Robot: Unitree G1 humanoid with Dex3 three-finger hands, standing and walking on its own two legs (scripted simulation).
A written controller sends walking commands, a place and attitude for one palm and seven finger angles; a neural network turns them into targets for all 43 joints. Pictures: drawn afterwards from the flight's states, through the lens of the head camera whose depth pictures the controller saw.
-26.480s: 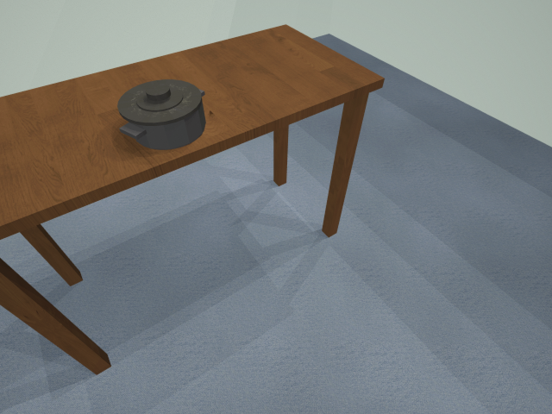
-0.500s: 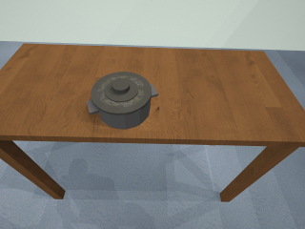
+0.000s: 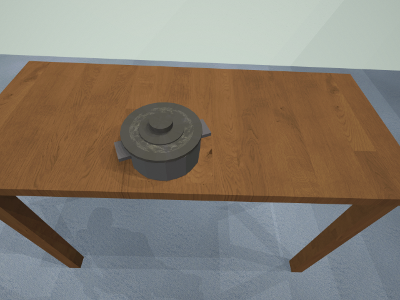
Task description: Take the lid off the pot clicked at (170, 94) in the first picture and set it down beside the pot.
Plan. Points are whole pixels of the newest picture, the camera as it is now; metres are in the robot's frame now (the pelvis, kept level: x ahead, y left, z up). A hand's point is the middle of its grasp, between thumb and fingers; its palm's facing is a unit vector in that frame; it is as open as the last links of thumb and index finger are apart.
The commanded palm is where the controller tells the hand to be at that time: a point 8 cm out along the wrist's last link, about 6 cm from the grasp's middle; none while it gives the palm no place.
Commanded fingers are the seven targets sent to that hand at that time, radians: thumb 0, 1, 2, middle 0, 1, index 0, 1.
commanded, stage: look again from close up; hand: left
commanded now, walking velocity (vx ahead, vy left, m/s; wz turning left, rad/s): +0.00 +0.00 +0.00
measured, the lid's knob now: (161, 122) +0.45 +0.12 +0.10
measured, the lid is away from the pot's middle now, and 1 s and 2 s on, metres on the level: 0.01 0.01 0.01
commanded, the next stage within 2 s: lift the closed hand beside the body in 0.50 s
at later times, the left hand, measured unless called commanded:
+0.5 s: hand out of the picture +0.01 +0.17 -0.18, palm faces +0.02 -0.98 -0.18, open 7.3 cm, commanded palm none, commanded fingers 0.00 0.90 0.90 -0.20 -0.30 -0.20 -0.30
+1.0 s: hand out of the picture +0.10 +0.19 -0.02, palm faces +0.23 -0.95 -0.23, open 4.5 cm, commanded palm +0.06 +0.25 +0.01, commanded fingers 0.00 0.90 0.90 -1.12 -1.31 -1.12 -1.31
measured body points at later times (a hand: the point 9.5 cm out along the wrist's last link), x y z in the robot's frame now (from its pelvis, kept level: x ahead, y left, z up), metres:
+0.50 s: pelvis +0.01 +0.00 +0.00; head +0.03 +0.01 +0.45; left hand +0.01 +0.22 -0.16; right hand +0.02 -0.22 -0.15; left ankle -0.02 +0.10 -0.74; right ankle -0.03 -0.12 -0.74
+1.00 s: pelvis -0.04 -0.01 +0.00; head -0.06 -0.01 +0.45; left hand +0.08 +0.24 +0.00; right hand +0.21 -0.22 -0.02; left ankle -0.02 +0.10 -0.74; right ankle -0.03 -0.12 -0.74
